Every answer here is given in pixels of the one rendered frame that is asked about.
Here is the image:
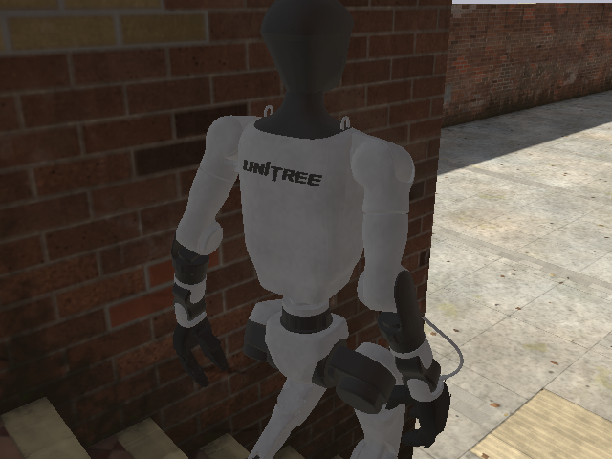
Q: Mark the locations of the stairs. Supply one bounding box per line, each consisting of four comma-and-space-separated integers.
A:
0, 397, 343, 459

